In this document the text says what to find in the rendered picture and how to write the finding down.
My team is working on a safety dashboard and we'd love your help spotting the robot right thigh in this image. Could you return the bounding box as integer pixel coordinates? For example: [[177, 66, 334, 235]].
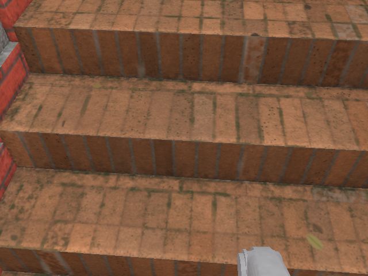
[[237, 247, 290, 276]]

